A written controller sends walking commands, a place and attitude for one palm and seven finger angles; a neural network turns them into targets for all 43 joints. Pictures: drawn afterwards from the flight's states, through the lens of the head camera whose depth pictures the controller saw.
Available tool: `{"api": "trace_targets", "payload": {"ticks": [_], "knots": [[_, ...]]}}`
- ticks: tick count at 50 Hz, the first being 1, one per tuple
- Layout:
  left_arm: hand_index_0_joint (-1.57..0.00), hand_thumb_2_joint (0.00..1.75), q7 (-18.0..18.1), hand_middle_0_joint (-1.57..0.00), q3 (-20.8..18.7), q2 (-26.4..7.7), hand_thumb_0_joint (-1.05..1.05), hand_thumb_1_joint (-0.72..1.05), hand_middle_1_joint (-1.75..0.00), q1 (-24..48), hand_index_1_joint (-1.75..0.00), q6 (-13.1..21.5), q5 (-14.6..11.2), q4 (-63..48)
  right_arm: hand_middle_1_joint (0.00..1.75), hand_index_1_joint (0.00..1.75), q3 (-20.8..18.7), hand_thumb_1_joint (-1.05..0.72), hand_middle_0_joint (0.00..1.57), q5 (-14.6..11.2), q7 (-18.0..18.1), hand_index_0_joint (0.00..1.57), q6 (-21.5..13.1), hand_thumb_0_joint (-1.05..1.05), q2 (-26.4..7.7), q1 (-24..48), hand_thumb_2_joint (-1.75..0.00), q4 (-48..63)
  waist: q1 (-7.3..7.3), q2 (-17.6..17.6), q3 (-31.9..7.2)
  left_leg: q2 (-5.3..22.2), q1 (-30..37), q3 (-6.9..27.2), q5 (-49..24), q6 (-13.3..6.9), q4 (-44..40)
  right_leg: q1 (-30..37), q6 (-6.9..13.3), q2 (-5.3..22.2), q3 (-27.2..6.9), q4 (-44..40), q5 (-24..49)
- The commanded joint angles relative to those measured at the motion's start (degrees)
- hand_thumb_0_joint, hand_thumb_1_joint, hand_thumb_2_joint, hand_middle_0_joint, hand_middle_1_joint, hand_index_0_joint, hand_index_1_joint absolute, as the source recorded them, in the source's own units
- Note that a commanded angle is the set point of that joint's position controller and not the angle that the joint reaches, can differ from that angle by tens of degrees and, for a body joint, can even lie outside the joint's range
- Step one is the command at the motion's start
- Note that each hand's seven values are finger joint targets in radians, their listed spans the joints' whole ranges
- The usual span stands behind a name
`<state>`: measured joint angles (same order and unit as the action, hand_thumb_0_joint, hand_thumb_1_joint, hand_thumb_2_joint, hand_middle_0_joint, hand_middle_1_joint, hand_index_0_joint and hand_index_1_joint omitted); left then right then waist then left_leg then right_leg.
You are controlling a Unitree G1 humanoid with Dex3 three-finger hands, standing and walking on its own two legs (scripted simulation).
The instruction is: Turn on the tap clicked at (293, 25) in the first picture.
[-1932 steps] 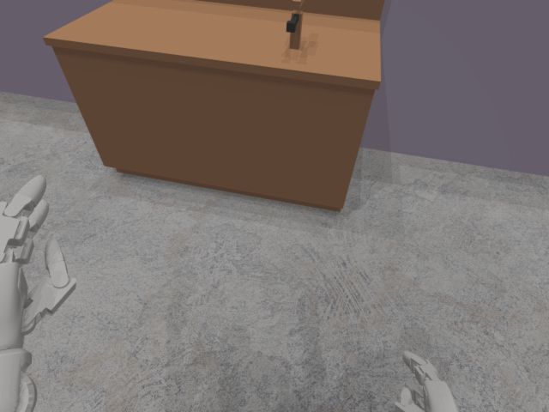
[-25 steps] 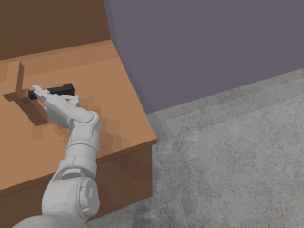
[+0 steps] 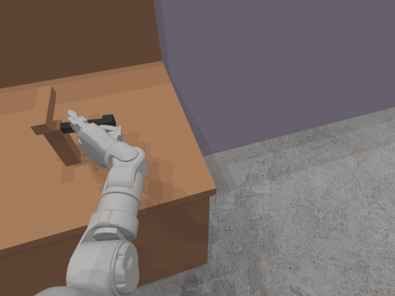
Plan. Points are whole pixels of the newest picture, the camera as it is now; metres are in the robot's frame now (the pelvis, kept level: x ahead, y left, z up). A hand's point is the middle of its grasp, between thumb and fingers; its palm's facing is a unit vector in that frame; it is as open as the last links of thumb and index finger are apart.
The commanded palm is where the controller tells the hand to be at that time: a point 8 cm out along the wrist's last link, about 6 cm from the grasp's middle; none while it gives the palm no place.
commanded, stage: lift the hand up off the lever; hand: left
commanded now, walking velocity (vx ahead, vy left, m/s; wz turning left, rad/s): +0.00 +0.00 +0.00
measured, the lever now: (108, 123) +0.47 +0.22 +0.10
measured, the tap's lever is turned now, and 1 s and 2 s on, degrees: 81 81 81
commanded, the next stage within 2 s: draw the hand back beside the body in 1.66 s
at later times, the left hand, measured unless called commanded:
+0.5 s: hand (112, 130) +0.40 +0.18 +0.14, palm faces +0.81 -0.58 -0.10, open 7.8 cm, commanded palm +0.35 +0.20 +0.14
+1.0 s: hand (108, 126) +0.40 +0.18 +0.16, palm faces +0.79 -0.60 -0.07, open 7.8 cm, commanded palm +0.35 +0.21 +0.16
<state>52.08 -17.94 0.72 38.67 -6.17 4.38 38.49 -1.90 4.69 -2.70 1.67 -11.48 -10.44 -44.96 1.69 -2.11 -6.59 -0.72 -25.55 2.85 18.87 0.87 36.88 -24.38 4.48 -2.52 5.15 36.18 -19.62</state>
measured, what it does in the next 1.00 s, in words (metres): stands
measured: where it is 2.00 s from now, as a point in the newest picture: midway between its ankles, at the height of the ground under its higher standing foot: outside the picture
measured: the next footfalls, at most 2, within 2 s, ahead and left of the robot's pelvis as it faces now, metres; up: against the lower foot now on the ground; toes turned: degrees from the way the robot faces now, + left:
none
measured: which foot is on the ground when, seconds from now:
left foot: down 0.00-1.00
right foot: down 0.00-1.00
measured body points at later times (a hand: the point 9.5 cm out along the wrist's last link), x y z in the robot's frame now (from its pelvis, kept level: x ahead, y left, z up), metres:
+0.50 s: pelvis -0.01 -0.01 +0.01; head -0.01 -0.03 +0.46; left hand +0.36 +0.21 +0.15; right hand +0.14 -0.25 -0.12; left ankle -0.01 +0.13 -0.72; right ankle -0.02 -0.07 -0.72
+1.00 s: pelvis -0.01 +0.00 +0.01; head -0.02 -0.02 +0.46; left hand +0.35 +0.21 +0.17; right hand +0.13 -0.24 -0.11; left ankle -0.01 +0.13 -0.72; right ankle -0.02 -0.07 -0.72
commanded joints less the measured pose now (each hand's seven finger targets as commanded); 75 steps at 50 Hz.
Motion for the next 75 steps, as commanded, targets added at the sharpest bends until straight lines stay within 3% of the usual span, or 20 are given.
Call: {"api": "trace_targets", "payload": {"ticks": [1, 8, 10, 13, 14, 18, 26, 28, 30, 38, 40, 43, 44, 53, 57, 58, 59, 63, 65, 75], "knots": [[-0.15, 0.9, 0.4, -0.15, 3.4, -7.1, 0.0, 0.9, -0.15, 24.7, -0.15, 2.2, 2.5, -15.3, 0.3, 0.3, -2.4, -0.9, 0.2, -0.5, 0.6, 0.2, -1.7, 0.0, -6.8, 2.1, -0.9, 6.4, 0.08, 3.6, -17.9, 0.1, 7.6, -2.0, -22.0, -0.8, -2.0, 11.3, -3.2, 3.0, -1.8, -4.4, 24.8], [-0.15, 0.9, -0.1, -0.15, 3.3, -8.1, 0.0, 0.9, -0.15, 19.9, -0.15, 0.1, 2.3, -20.4, 0.3, 0.3, -2.5, -0.9, 0.2, -0.8, 1.3, 0.2, -1.7, 0.0, -6.6, 3.5, -0.9, 6.8, -1.3, 3.0, -19.3, 0.0, 8.9, -2.2, -23.7, -0.6, -2.7, 15.1, -3.3, 3.4, -2.0, -4.9, 28.2], [-0.15, 0.9, -0.6, -0.15, 5.8, -5.3, 0.0, 0.9, -0.15, 19.6, -0.15, -1.1, 1.7, -20.7, 0.3, 0.3, -2.1, -0.9, 0.2, -1.1, 1.3, 0.2, -1.8, 0.0, -6.2, 4.3, -0.9, 7.0, -0.85, 3.7, -16.7, -0.1, 8.7, -2.3, -22.3, -0.8, -3.3, 14.5, -3.5, 3.7, -2.0, -5.7, 27.6], [-0.15, 0.9, -1.0, -0.15, 3.7, -7.7, 0.0, 0.9, -0.15, 18.0, -0.15, -2.2, 0.8, -20.6, 0.3, 0.3, -2.0, -0.9, 0.2, -1.6, 2.0, 0.2, -1.6, 0.0, -6.6, 5.4, -0.9, 6.7, -1.32, 5.2, -14.8, -0.2, 8.1, -2.2, -19.8, -1.1, -4.7, 15.6, -3.8, 3.9, -2.4, -7.4, 25.9], [-0.15, 0.9, -1.1, -0.15, 5.6, -5.9, 0.0, 0.9, -0.15, 19.5, -0.15, -2.4, 0.6, -20.7, 0.3, 0.3, -1.6, -0.9, 0.2, -1.7, 2.0, 0.2, -1.9, 0.0, -6.4, 6.2, -0.9, 6.8, -0.66, 5.7, -13.5, -0.4, 7.9, -2.3, -18.2, -1.4, -5.0, 14.6, -4.0, 4.2, -2.7, -8.2, 24.2], [-0.15, 0.9, -0.6, -0.15, 3.8, -9.0, 0.0, 0.9, -0.15, 24.0, -0.15, -2.2, 1.1, -20.0, 0.3, 0.3, -1.6, -0.9, 0.2, -1.7, 2.6, 0.2, -2.7, 0.0, -6.5, 6.8, -0.9, 5.5, -0.64, 4.3, -12.5, -0.6, 7.9, -2.1, -13.8, -1.7, -5.7, 13.0, -4.0, 3.9, -3.5, -10.1, 16.8], [-0.15, 0.9, -1.2, -0.15, 2.8, -9.8, 0.0, 0.9, -0.15, 23.0, -0.15, -2.6, 0.6, -18.1, 0.3, 0.3, -1.2, -0.9, 0.2, -2.0, 3.0, 0.2, -2.6, 0.0, -6.3, 7.2, -0.9, 6.1, -0.9, 5.3, -14.0, -0.7, 7.1, -2.6, -13.6, -1.8, -6.3, 15.7, -4.8, 5.1, -4.5, -10.4, 20.4], [-0.15, 0.9, -1.5, -0.15, 0.0, -12.9, 0.0, 0.9, -0.15, 21.3, -0.15, -3.0, 0.2, -17.3, 0.3, 0.3, -1.4, -0.9, 0.2, -2.2, 3.4, 0.2, -2.4, 0.0, -6.8, 7.0, -0.9, 5.9, -1.63, 5.5, -13.8, -0.8, 6.9, -2.4, -13.2, -1.9, -6.9, 16.6, -4.8, 4.9, -4.8, -10.9, 19.9], [-0.15, 0.9, -2.0, -0.15, 3.1, -9.7, 0.0, 0.9, -0.15, 23.3, -0.15, -2.8, 0.1, -19.5, 0.3, 0.3, -1.2, -0.9, 0.2, -2.3, 3.2, 0.2, -2.7, 0.0, -6.5, 7.4, -0.9, 6.4, -0.86, 5.0, -13.5, -0.7, 7.8, -2.7, -13.9, -2.0, -6.9, 16.1, -4.8, 5.1, -4.8, -10.9, 21.0], [-0.15, 0.9, -2.7, -0.15, 3.1, -10.6, 0.0, 0.9, -0.15, 21.2, -0.15, -3.7, -0.4, -22.9, 0.3, 0.3, -1.8, -0.9, 0.2, -2.5, 3.4, 0.2, -3.4, 0.0, -6.8, 8.1, -0.9, 6.0, -1.73, 3.9, -12.8, -0.6, 10.1, -2.5, -14.5, -1.8, -7.9, 15.7, -3.9, 4.0, -3.8, -11.7, 17.6], [-0.15, 0.9, -2.6, -0.15, 5.9, -7.9, 0.0, 0.9, -0.15, 24.2, -0.15, -3.8, -0.4, -24.4, 0.3, 0.3, -1.4, -0.9, 0.2, -2.5, 3.2, 0.2, -3.9, 0.0, -6.3, 8.7, -0.9, 6.1, -1.07, 2.8, -12.5, -0.5, 11.1, -2.6, -14.3, -1.8, -8.0, 14.6, -3.8, 4.1, -3.7, -11.8, 16.2], [-0.15, 0.9, -2.1, -0.15, 3.7, -10.3, 0.0, 0.9, -0.15, 23.6, -0.15, -4.4, -0.3, -23.3, 0.3, 0.3, -1.6, -0.9, 0.2, -2.5, 3.4, 0.2, -4.0, 0.0, -6.7, 8.9, -0.9, 5.5, -1.88, 3.4, -12.3, -0.5, 11.0, -2.3, -13.7, -1.6, -8.5, 14.8, -3.5, 3.6, -3.5, -12.3, 13.8], [-0.15, 0.9, -2.1, -0.15, 5.7, -8.1, 0.0, 0.9, -0.15, 24.5, -0.15, -4.5, -0.3, -24.0, 0.3, 0.3, -1.4, -0.9, 0.2, -2.5, 3.2, 0.2, -4.2, 0.0, -6.3, 9.4, -0.9, 5.8, -1.56, 1.9, -12.6, -0.5, 11.6, -2.5, -13.8, -1.5, -8.5, 14.2, -3.3, 3.7, -3.4, -12.1, 13.4], [-0.15, 0.9, -1.8, -0.15, 2.7, -10.3, 0.0, 0.9, -0.15, 21.4, -0.15, -6.5, -0.5, -22.3, 0.3, 0.3, -1.4, -0.9, 0.2, -2.3, 3.1, 0.2, -3.2, 0.0, -6.5, 9.5, -0.9, 6.0, -3.27, 3.8, -13.3, -0.2, 12.1, -2.7, -16.7, -1.1, -9.3, 16.8, -3.4, 3.5, -2.9, -11.9, 17.3], [-0.15, 0.9, -2.1, -0.15, 5.6, -7.4, 0.0, 0.9, -0.15, 23.2, -0.15, -7.1, -0.7, -24.7, 0.3, 0.3, -1.1, -0.9, 0.2, -2.5, 2.8, 0.2, -3.3, 0.0, -6.2, 10.0, -0.9, 6.6, -2.51, 4.1, -13.1, 0.0, 13.0, -3.1, -18.1, -1.3, -9.2, 16.8, -3.6, 3.8, -3.0, -11.9, 19.7], [-0.15, 0.9, -2.2, -0.15, 3.2, -10.4, 0.0, 0.9, -0.15, 22.6, -0.15, -7.2, -0.7, -24.4, 0.3, 0.3, -1.4, -0.9, 0.2, -2.6, 3.0, 0.2, -3.1, 0.0, -6.5, 9.8, -0.9, 6.1, -2.96, 4.2, -12.9, 0.1, 13.3, -2.7, -17.9, -1.1, -9.6, 17.1, -3.3, 3.4, -2.9, -12.3, 18.2], [-0.15, 0.9, -2.4, -0.15, 5.6, -7.4, 0.0, 0.9, -0.15, 23.0, -0.15, -7.5, -0.8, -24.6, 0.3, 0.3, -1.0, -0.9, 0.2, -2.6, 2.9, 0.2, -3.2, 0.0, -6.2, 10.3, -0.9, 6.5, -2.65, 4.1, -11.9, 0.1, 13.1, -2.9, -17.7, -1.2, -9.7, 16.5, -3.4, 3.6, -2.9, -12.4, 18.1], [-0.15, 0.9, -2.7, -0.15, 4.6, -9.2, 0.0, 0.9, -0.15, 21.8, -0.15, -7.8, -1.0, -27.5, 0.3, 0.3, -1.3, -0.9, 0.2, -2.6, 3.1, 0.2, -3.1, 0.0, -6.4, 10.4, -0.9, 6.6, -3.39, 3.7, -13.9, 0.0, 14.5, -2.7, -20.5, -0.8, -9.8, 18.6, -3.1, 3.4, -2.7, -11.7, 21.3], [-0.15, 0.9, -3.0, -0.15, 6.8, -6.5, 0.0, 0.9, -0.15, 21.5, -0.15, -8.5, -1.2, -28.2, 0.3, 0.3, -1.1, -0.9, 0.2, -2.8, 2.9, 0.2, -3.2, 0.0, -6.0, 10.7, -0.9, 6.8, -2.94, 3.1, -13.3, 0.2, 15.3, -2.8, -21.3, -0.7, -9.8, 18.2, -3.1, 3.5, -2.4, -11.8, 21.7], [-0.15, 0.9, -3.0, -0.15, 8.2, -5.1, 0.0, 0.9, -0.15, 21.7, -0.15, -10.9, -1.8, -29.6, 0.3, 0.3, -0.9, -0.9, 0.2, -3.1, 2.9, 0.2, -3.0, 0.0, -5.9, 12.3, -0.9, 6.4, -3.44, 3.8, -12.8, 0.1, 16.7, -2.5, -22.9, 0.0, -10.5, 19.0, -2.9, 3.5, -2.1, -12.3, 22.3]]}}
